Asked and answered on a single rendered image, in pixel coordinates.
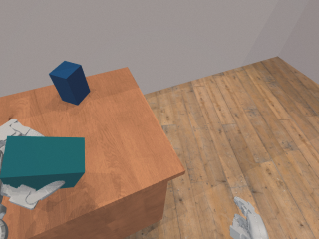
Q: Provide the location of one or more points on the table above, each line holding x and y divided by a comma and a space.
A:
128, 161

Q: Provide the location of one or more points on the right robot hand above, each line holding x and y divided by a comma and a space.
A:
252, 227

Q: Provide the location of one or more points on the sponge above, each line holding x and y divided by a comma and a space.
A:
37, 161

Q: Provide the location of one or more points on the left robot hand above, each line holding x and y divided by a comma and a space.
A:
24, 195

